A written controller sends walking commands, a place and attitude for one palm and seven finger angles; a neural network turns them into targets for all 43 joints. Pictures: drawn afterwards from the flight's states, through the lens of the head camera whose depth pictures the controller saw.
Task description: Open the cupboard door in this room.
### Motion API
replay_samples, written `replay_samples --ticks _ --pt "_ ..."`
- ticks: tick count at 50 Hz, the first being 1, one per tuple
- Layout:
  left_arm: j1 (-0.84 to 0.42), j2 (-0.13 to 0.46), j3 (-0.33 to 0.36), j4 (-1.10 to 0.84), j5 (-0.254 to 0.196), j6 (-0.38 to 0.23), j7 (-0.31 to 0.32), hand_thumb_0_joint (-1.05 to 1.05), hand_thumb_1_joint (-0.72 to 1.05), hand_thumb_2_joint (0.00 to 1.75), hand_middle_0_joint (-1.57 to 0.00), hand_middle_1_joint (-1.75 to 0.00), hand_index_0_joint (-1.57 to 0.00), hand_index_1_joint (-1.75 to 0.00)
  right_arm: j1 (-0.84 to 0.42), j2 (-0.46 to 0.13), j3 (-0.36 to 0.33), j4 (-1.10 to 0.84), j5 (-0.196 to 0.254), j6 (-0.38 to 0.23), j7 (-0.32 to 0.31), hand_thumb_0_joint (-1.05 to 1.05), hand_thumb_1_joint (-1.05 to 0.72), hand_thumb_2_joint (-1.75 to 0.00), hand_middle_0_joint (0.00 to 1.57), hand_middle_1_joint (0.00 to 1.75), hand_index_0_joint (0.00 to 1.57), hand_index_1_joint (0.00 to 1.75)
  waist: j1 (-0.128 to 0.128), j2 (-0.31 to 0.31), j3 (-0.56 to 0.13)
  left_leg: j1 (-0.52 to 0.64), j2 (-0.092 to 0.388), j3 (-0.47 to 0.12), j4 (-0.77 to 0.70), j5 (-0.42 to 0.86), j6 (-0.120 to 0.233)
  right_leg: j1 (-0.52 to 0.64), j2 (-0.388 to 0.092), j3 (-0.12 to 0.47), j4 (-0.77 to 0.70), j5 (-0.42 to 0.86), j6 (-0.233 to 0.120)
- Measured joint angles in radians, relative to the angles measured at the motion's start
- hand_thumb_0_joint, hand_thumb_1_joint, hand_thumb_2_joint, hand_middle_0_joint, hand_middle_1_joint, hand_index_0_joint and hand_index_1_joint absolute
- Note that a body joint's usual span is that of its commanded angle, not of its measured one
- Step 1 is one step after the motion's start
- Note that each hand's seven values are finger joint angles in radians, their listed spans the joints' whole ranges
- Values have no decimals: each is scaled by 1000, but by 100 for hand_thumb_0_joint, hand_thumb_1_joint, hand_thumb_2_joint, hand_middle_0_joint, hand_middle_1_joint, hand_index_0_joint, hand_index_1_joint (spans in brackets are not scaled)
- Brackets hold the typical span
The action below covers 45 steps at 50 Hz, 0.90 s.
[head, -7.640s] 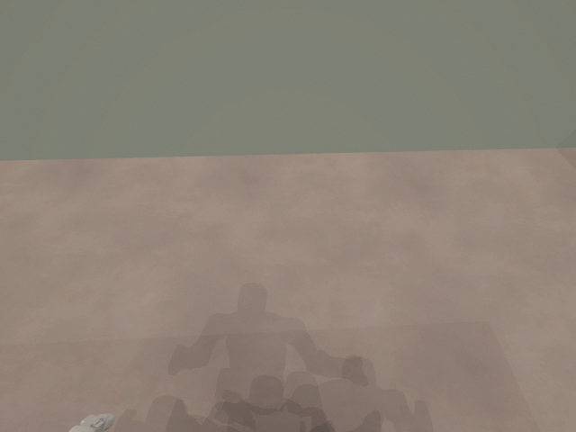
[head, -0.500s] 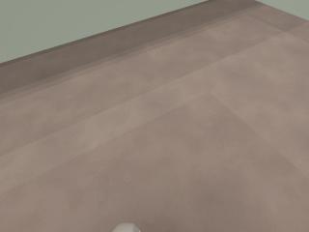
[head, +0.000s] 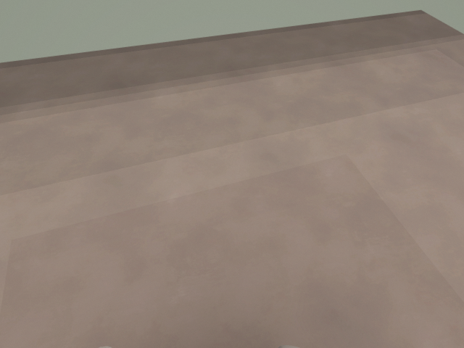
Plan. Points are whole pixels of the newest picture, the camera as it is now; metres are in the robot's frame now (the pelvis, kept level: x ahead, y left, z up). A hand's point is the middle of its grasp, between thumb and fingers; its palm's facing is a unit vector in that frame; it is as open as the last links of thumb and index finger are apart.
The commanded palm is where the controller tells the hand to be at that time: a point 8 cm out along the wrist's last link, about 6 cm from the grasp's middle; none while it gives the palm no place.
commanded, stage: turn or walk to find it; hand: left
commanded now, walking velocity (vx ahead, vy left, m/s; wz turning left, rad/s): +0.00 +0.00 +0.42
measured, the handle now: out of the picture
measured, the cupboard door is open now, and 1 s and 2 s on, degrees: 0 0 0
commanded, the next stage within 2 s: none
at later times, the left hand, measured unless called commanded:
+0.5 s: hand out of the picture -0.02 +0.15 -0.16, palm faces +0.26 -0.93 -0.27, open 7.3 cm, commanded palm none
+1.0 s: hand out of the picture -0.07 +0.21 -0.16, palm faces +0.44 -0.86 -0.24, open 7.4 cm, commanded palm none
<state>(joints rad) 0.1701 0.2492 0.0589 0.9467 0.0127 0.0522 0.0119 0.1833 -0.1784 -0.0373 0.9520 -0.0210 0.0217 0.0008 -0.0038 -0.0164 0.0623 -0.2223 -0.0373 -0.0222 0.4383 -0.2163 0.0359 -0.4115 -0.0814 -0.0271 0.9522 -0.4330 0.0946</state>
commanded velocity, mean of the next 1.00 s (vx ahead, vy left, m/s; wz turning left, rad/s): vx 0.00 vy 0.00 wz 0.42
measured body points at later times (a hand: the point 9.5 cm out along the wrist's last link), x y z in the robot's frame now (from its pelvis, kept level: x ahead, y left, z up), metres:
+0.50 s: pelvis -0.02 -0.05 +0.00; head +0.01 -0.06 +0.45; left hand -0.03 +0.20 -0.14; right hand +0.08 -0.29 -0.16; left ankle -0.08 +0.11 -0.68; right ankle +0.00 -0.14 -0.74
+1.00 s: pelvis -0.06 -0.01 +0.00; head -0.05 +0.00 +0.45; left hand -0.10 +0.26 -0.15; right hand +0.11 -0.20 -0.14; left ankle -0.08 +0.09 -0.74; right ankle -0.01 -0.15 -0.69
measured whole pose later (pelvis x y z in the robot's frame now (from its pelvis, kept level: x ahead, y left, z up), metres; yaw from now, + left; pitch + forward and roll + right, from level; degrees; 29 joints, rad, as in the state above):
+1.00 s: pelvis -0.06 -0.01 +0.00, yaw +25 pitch -1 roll -1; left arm 0.18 0.24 0.05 0.95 0.01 0.05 0.01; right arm 0.18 -0.19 -0.04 0.95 -0.02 0.03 0.01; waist -0.01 -0.01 0.06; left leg -0.23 -0.04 -0.03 0.45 -0.20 0.04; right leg -0.38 -0.08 -0.03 0.89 -0.44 0.09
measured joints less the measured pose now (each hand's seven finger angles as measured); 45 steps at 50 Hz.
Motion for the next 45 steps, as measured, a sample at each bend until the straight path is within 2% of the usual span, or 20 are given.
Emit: replay_samples --ticks 4,7,9,11,14,17,23,29,31,32,33,34,36,38,41,45 --pt "-30 -24 -10 -22 -5 -7 1 0 91 90 -20 -30 -20 -30 19 -11 -9 4 -4 11 2 1 -90 -90 21 30 21 30 -21 22 0 -21 -10 -32 25 -2 -17 56 24 0 -153 -2 -12" --pt "-35 -39 -21 -43 -6 -28 1 0 91 90 -20 -30 -20 -30 40 -24 -18 10 0 21 4 1 -90 -90 21 30 21 30 -25 36 -8 -58 -21 -56 82 -21 -39 140 37 -14 -364 118 -31" --pt "-33 -61 -28 -48 2 -44 3 0 91 90 -20 -30 -20 -30 47 -42 -30 17 4 31 5 1 -90 -90 21 30 21 30 -30 66 -4 -108 -16 -68 206 -124 -49 147 46 -44 -366 128 -95" --pt "-20 -76 -35 -55 3 -47 3 0 91 90 -20 -30 -20 -30 55 -53 -40 25 1 48 7 1 -90 -90 21 30 20 30 -29 69 -7 -177 -25 -57 413 -220 -57 158 32 -68 -367 117 -124" --pt "4 -92 -39 -50 3 -47 5 0 91 90 -20 -30 -20 -30 59 -71 -51 37 -3 57 15 1 -90 -90 20 30 20 30 -28 74 -4 -246 -3 -35 647 -183 -73 188 20 -97 -410 133 -130" --pt "24 -100 -40 -34 4 -49 7 0 91 90 -20 -30 -20 -30 64 -79 -53 44 -4 58 18 1 -91 -90 20 30 20 30 -28 69 0 -260 30 -25 718 -149 -96 208 8 -125 -439 147 -132" --pt "64 -87 -33 -8 10 -53 8 0 91 90 -21 -30 -20 -30 46 -78 -45 61 -1 68 16 1 -91 -90 20 30 20 30 -7 46 11 -208 70 -5 622 -187 -115 216 -21 -177 -445 149 -127" --pt "96 -48 -20 23 18 -42 4 0 91 90 -20 -30 -20 -30 -15 -63 -25 47 9 55 15 1 -91 -90 20 30 20 30 27 12 25 -104 70 59 368 -236 -100 191 -57 -217 -400 138 -103" --pt "105 -31 -13 34 15 -36 4 0 91 90 -20 -30 -20 -30 -32 -57 -19 31 11 42 15 1 -91 -90 20 30 20 30 32 0 23 -50 65 86 233 -172 -89 174 -74 -233 -361 123 -87" --pt "113 -22 -10 36 11 -31 3 0 91 90 -20 -30 -20 -30 -37 -58 -16 21 11 32 17 1 -91 -90 20 30 20 30 32 -2 18 -21 64 93 153 -110 -70 158 -81 -240 -327 108 -77" --pt "113 -9 -4 41 7 -22 2 0 91 90 -20 -30 -20 -30 -47 -49 -15 16 8 22 17 1 -91 -90 20 30 20 30 35 -20 20 -24 51 96 151 -92 -36 133 -91 -221 -273 67 -61" --pt "112 2 -2 45 6 -10 4 0 91 90 -20 -30 -20 -30 -56 -41 -12 10 7 16 17 1 -91 -90 20 30 20 30 42 -35 25 -29 43 99 165 -97 -16 104 -88 -182 -201 -2 -50" --pt "105 15 1 57 7 13 7 0 91 90 -20 -30 -20 -30 -62 -28 -3 1 5 7 12 1 -91 -90 20 30 20 30 45 -42 23 -23 38 95 161 -104 -1 45 -60 -113 -48 -73 -35" --pt "92 20 4 62 5 19 3 1 91 90 -20 -30 -20 -30 -61 -20 3 -3 3 4 4 1 -90 -90 20 30 20 30 42 -38 18 -9 34 80 123 -84 3 3 -40 -72 58 -47 -26" --pt "74 18 3 50 5 10 -4 1 91 90 -20 -30 -20 -30 -55 -13 10 -2 5 4 1 1 -90 -90 20 30 20 30 40 -29 10 10 23 60 60 -39 9 -28 -28 -39 111 8 -15" --pt "50 8 -1 26 4 4 -5 1 91 90 -20 -30 -20 -30 -38 -7 8 0 5 5 3 1 -90 -90 21 30 21 30 27 -15 -2 13 12 32 15 -4 13 -20 -18 -15 65 23 -4"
